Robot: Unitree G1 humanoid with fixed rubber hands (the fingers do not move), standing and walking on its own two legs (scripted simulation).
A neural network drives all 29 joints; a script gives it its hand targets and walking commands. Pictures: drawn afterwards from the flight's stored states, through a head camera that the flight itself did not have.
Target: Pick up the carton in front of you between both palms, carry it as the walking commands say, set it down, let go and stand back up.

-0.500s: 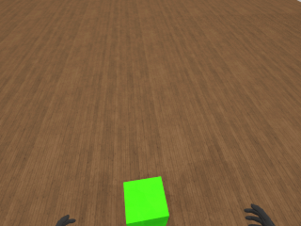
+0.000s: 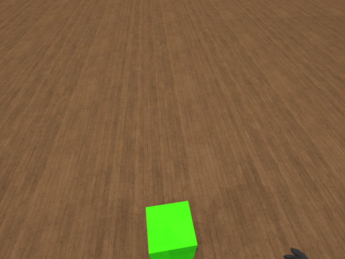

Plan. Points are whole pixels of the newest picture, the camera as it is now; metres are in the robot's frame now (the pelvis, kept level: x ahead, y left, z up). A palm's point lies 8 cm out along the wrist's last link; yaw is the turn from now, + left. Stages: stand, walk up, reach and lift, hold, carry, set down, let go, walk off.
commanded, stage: stand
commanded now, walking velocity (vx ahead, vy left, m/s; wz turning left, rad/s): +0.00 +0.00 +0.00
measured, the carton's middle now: (170, 233) +0.38 +0.03 -0.65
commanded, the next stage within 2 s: none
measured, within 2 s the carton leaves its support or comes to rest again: neither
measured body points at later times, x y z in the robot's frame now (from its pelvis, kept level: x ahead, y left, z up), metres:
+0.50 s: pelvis -0.01 -0.01 +0.00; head -0.01 +0.00 +0.45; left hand +0.06 +0.29 -0.13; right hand +0.08 -0.30 -0.11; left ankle +0.03 +0.10 -0.74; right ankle -0.04 -0.14 -0.74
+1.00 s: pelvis -0.01 -0.02 +0.00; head -0.01 -0.01 +0.45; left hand +0.06 +0.28 -0.12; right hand +0.08 -0.31 -0.12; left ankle +0.03 +0.10 -0.74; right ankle -0.04 -0.14 -0.74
